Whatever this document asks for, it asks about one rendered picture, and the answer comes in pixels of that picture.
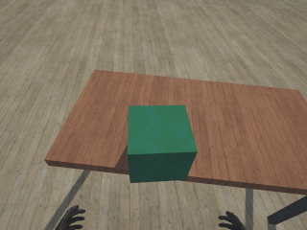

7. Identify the right robot hand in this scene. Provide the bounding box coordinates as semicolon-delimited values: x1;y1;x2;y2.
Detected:
218;211;246;230

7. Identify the left robot hand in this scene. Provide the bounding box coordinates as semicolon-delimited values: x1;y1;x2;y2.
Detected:
55;205;85;230

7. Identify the carton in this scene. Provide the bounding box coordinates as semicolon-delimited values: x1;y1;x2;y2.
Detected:
128;104;198;183

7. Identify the table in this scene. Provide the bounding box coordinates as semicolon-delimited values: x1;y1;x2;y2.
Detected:
44;69;307;225

